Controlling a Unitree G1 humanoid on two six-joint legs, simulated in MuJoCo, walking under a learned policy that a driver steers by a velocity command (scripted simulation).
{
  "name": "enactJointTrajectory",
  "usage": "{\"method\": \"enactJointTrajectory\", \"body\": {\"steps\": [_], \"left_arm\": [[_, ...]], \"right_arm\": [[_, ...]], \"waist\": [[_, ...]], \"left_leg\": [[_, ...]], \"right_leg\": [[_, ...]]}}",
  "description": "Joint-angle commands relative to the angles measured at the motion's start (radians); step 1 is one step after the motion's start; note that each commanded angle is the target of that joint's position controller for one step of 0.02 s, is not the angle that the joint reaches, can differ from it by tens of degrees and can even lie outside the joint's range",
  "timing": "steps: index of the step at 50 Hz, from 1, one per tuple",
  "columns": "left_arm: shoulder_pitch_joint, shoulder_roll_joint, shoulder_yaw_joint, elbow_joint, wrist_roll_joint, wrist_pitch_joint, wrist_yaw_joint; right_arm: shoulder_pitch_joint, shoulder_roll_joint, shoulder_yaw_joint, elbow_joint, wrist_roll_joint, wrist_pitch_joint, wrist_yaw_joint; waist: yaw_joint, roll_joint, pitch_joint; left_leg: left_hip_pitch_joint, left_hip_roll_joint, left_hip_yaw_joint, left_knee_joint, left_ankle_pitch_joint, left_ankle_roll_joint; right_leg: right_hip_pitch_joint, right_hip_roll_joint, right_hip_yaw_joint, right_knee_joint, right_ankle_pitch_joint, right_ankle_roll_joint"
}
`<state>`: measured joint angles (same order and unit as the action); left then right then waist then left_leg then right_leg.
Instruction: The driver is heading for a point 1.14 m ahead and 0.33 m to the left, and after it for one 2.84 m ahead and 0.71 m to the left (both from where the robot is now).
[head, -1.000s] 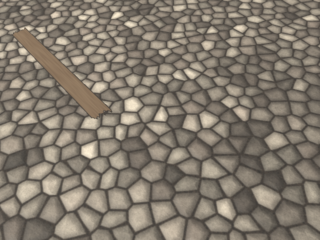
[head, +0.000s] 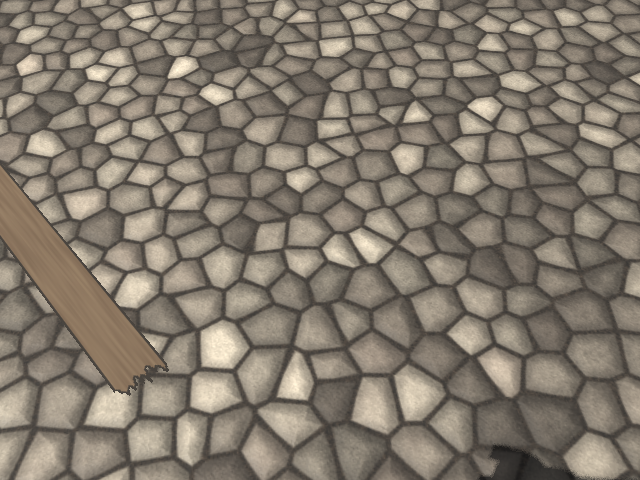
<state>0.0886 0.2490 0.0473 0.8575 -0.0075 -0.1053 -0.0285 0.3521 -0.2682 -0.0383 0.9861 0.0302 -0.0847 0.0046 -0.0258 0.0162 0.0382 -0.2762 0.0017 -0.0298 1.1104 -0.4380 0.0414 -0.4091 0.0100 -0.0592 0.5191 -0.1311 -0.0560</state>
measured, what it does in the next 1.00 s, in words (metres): walks ahead: left foot, then right foot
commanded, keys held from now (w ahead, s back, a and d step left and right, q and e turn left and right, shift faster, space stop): w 0.92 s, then w+q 0.08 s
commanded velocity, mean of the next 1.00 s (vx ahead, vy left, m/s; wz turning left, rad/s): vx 0.50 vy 0.00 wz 0.01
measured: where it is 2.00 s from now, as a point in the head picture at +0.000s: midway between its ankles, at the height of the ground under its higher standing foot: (270, 226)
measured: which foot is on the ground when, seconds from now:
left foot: up 0.00-0.42, down 0.44-0.98, up 1.00-1.00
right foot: down 0.00-0.44, up 0.46-0.96, down 0.98-1.00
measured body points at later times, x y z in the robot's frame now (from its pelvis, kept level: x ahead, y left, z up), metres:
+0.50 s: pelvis +0.29 +0.06 -0.01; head +0.32 +0.07 +0.44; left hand +0.27 +0.33 -0.15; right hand +0.46 -0.20 -0.11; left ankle +0.38 +0.15 -0.73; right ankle +0.11 -0.09 -0.66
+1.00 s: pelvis +0.57 +0.02 -0.01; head +0.60 +0.02 +0.44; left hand +0.79 +0.26 -0.10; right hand +0.52 -0.25 -0.15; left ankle +0.39 +0.15 -0.72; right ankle +0.69 -0.08 -0.73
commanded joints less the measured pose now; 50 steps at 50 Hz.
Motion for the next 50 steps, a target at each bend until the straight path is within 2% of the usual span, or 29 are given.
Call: {"method": "enactJointTrajectory", "body": {"steps": [1,2,3,5,8,11,14,16,19,20,21,22,23,24,25,26,27,28,29,31,33,35,39,44,46,47,48,49,50], "left_arm": [[0.113,0.095,0.021,-0.006,0.013,-0.005,0.003],[0.099,0.101,0.022,-0.002,0.019,-0.007,0.001],[0.101,0.100,0.024,0.003,0.015,-0.010,-0.002],[0.124,0.123,0.030,0.022,0.012,-0.015,0.002],[0.167,0.146,0.036,0.043,0.009,-0.009,0.020],[0.207,0.156,0.038,0.060,0.001,-0.003,0.030],[0.273,0.166,0.041,0.093,-0.009,0.005,0.033],[0.296,0.168,0.045,0.111,-0.013,0.015,0.036],[0.282,0.185,0.054,0.115,-0.014,0.032,0.042],[0.259,0.191,0.055,0.110,-0.014,0.038,0.043],[0.251,0.172,0.048,0.106,-0.010,0.044,0.043],[0.265,0.136,0.030,0.085,0.006,0.046,0.044],[0.391,0.001,-0.009,0.078,0.009,0.025,0.032],[0.341,0.085,0.007,0.089,-0.012,-0.001,0.027],[0.248,0.150,0.025,0.059,-0.039,-0.018,0.023],[0.189,0.151,0.024,0.045,-0.039,-0.024,0.029],[0.159,0.144,0.030,0.041,-0.023,-0.021,0.036],[0.174,0.134,0.035,0.044,-0.014,-0.009,0.038],[0.191,0.110,0.033,0.049,-0.012,0.004,0.038],[0.189,0.077,0.030,0.045,-0.009,0.024,0.040],[0.121,0.080,0.031,0.021,-0.001,0.031,0.043],[0.059,0.076,0.032,0.002,0.004,0.030,0.040],[-0.074,0.050,0.019,-0.032,-0.003,0.020,0.025],[-0.195,0.060,0.012,-0.083,-0.013,0.009,-0.002],[-0.179,0.081,0.018,-0.089,-0.015,0.004,-0.011],[-0.140,0.101,0.027,-0.083,-0.013,0.001,-0.011],[-0.040,0.128,0.044,-0.057,-0.010,-0.002,-0.008],[0.137,0.180,0.070,-0.005,-0.005,-0.003,0.000],[0.324,0.263,0.090,0.025,0.010,-0.001,0.013]], "right_arm": [[-0.076,-0.125,-0.035,-0.091,-0.005,-0.030,-0.009],[-0.043,-0.096,-0.033,-0.086,-0.008,-0.017,-0.009],[-0.024,-0.071,-0.030,-0.079,-0.012,-0.005,-0.010],[-0.051,-0.058,-0.030,-0.091,-0.015,0.010,-0.012],[-0.164,-0.058,-0.031,-0.131,-0.027,0.010,-0.011],[-0.275,-0.037,-0.023,-0.159,-0.022,0.002,-0.001],[-0.366,-0.039,-0.017,-0.187,-0.014,-0.002,0.010],[-0.403,-0.051,-0.018,-0.208,-0.011,-0.006,0.021],[-0.373,-0.085,-0.029,-0.214,-0.010,-0.015,0.034],[-0.305,-0.107,-0.041,-0.198,-0.011,-0.016,0.033],[-0.153,-0.145,-0.066,-0.148,-0.013,-0.015,0.028],[0.030,-0.216,-0.089,-0.106,-0.023,-0.013,0.019],[0.109,-0.300,-0.107,-0.078,-0.027,-0.007,0.021],[0.098,-0.202,-0.079,-0.085,-0.017,-0.008,0.023],[0.011,-0.159,-0.064,-0.102,-0.017,-0.013,0.020],[-0.067,-0.132,-0.056,-0.122,-0.024,-0.016,0.018],[-0.120,-0.105,-0.048,-0.127,-0.032,-0.019,0.021],[-0.143,-0.081,-0.040,-0.127,-0.042,-0.023,0.022],[-0.144,-0.075,-0.039,-0.121,-0.043,-0.025,0.025],[-0.121,-0.100,-0.045,-0.104,-0.035,-0.030,0.021],[-0.093,-0.123,-0.052,-0.089,-0.033,-0.030,0.009],[-0.066,-0.126,-0.051,-0.077,-0.030,-0.023,-0.001],[-0.006,-0.131,-0.050,-0.051,-0.021,-0.017,-0.010],[0.071,-0.140,-0.055,-0.004,-0.014,0.006,-0.014],[0.063,-0.152,-0.062,0.001,-0.011,0.016,-0.019],[0.052,-0.158,-0.064,-0.001,-0.010,0.020,-0.019],[0.028,-0.159,-0.063,-0.006,-0.008,0.025,-0.019],[0.015,-0.134,-0.052,-0.017,-0.012,0.028,-0.018],[0.025,-0.091,-0.033,-0.048,-0.035,0.025,-0.018]], "waist": [[0.058,-0.062,-0.083],[0.028,-0.100,-0.074],[0.015,-0.091,-0.064],[0.003,-0.075,-0.036],[0.026,-0.060,-0.006],[0.059,-0.067,0.014],[0.091,-0.069,0.036],[0.092,-0.071,0.047],[0.051,-0.089,0.019],[0.006,-0.099,-0.024],[-0.064,-0.084,-0.115],[-0.122,0.007,-0.259],[-0.062,0.275,-0.384],[-0.091,0.215,-0.392],[-0.081,0.163,-0.245],[-0.054,0.080,-0.170],[-0.027,0.039,-0.105],[0.007,0.055,-0.092],[0.024,0.064,-0.085],[0.039,0.050,-0.060],[0.028,0.032,-0.025],[0.015,0.031,-0.009],[-0.028,0.038,0.018],[-0.057,0.042,0.053],[-0.030,0.056,0.038],[-0.003,0.068,0.012],[0.059,0.074,-0.045],[0.135,0.057,-0.157],[0.183,-0.082,-0.323]], "left_leg": [[-0.395,0.126,-0.042,0.085,0.112,0.018],[-0.334,0.140,-0.045,0.058,0.137,0.010],[-0.306,0.147,-0.041,0.029,0.143,0.001],[-0.328,0.155,-0.028,-0.042,0.193,-0.018],[-0.395,0.155,-0.019,-0.230,0.360,-0.039],[-0.345,0.119,0.018,-0.428,0.513,-0.040],[-0.342,0.096,0.028,-0.524,0.540,-0.033],[-0.370,0.093,0.014,-0.564,0.496,-0.013],[-0.300,0.069,0.028,-0.597,0.385,0.024],[-0.190,0.037,0.058,-0.612,0.363,0.041],[0.016,0.006,0.085,-0.620,0.371,0.067],[0.317,0.145,-0.072,-0.591,0.381,0.123],[0.663,0.371,-0.555,-0.703,0.176,0.292],[0.667,0.380,-0.694,-0.811,0.056,0.286],[0.550,0.350,-0.552,-0.822,0.083,0.238],[0.414,0.315,-0.430,-0.837,0.177,0.211],[0.284,0.282,-0.341,-0.866,0.281,0.199],[0.206,0.256,-0.282,-0.892,0.340,0.185],[0.164,0.244,-0.252,-0.920,0.364,0.187],[0.120,0.242,-0.199,-0.965,0.401,0.205],[0.121,0.238,-0.159,-0.995,0.431,0.209],[0.140,0.216,-0.110,-1.005,0.452,0.189],[0.151,0.177,-0.027,-1.011,0.452,0.154],[0.317,0.243,-0.036,-0.947,0.495,0.148],[0.371,0.268,-0.041,-0.894,0.592,0.132],[0.370,0.266,-0.047,-0.840,0.714,0.122],[0.350,0.239,-0.032,-0.730,0.866,0.107],[0.249,0.183,-0.003,-0.534,0.872,0.078],[0.014,0.100,0.043,-0.200,0.516,0.040]], "right_leg": [[0.377,-0.269,0.359,-0.302,0.043,-0.168],[0.307,-0.263,0.327,-0.330,0.072,-0.176],[0.268,-0.253,0.300,-0.355,0.101,-0.185],[0.232,-0.240,0.240,-0.391,0.148,-0.193],[0.253,-0.222,0.174,-0.413,0.189,-0.180],[0.249,-0.186,0.108,-0.425,0.164,-0.149],[0.321,-0.211,0.107,-0.410,0.129,-0.144],[0.403,-0.248,0.117,-0.374,0.145,-0.135],[0.482,-0.283,0.126,-0.288,0.283,-0.108],[0.480,-0.266,0.107,-0.204,0.439,-0.092],[0.436,-0.215,0.068,-0.027,0.546,-0.068],[0.253,-0.153,0.021,0.266,0.351,-0.032],[-0.159,0.039,0.023,0.635,-0.244,0.038],[-0.285,0.023,0.168,0.779,-0.448,0.027],[-0.362,-0.030,0.168,0.812,-0.382,0.006],[-0.339,-0.086,0.141,0.773,-0.287,-0.001],[-0.299,-0.120,0.129,0.706,-0.225,0.003],[-0.232,-0.148,0.138,0.661,-0.182,0.003],[-0.193,-0.155,0.137,0.632,-0.163,0.005],[-0.194,-0.167,0.125,0.561,-0.135,0.021],[-0.254,-0.171,0.121,0.460,-0.048,0.041],[-0.283,-0.164,0.112,0.343,0.070,0.053],[-0.228,-0.120,0.065,0.122,0.238,0.054],[-0.265,-0.096,0.063,0.007,0.174,0.026],[-0.226,-0.081,0.057,-0.019,0.101,0.001],[-0.142,-0.059,0.044,-0.030,0.066,-0.013],[0.009,-0.026,0.019,-0.055,0.066,-0.032],[0.273,-0.038,0.033,-0.039,0.098,-0.065],[0.594,-0.258,0.278,-0.011,0.103,-0.127]]}}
